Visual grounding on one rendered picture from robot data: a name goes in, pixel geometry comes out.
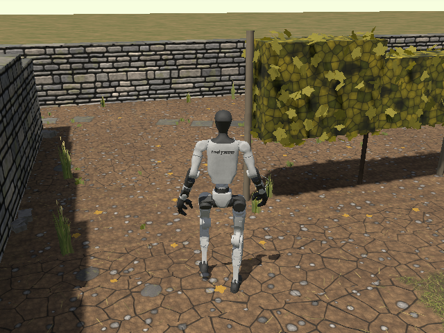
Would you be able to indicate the left robot upper arm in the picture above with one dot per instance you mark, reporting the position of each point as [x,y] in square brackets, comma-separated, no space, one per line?
[197,157]

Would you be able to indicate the left robot hand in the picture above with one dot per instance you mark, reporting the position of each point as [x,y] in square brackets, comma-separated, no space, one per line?
[180,205]

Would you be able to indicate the robot right forearm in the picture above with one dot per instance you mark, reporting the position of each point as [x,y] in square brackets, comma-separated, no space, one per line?
[258,183]

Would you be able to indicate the right robot shin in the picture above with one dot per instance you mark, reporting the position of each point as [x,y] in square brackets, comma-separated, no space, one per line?
[237,254]

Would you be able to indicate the right robot hand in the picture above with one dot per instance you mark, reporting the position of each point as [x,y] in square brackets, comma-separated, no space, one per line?
[264,198]

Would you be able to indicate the right robot upper arm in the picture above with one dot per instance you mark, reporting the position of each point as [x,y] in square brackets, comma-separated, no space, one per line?
[244,147]

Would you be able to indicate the right robot foot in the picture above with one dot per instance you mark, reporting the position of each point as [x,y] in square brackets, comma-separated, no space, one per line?
[235,287]

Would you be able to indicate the robot left forearm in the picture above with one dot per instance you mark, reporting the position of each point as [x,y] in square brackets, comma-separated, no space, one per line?
[187,186]

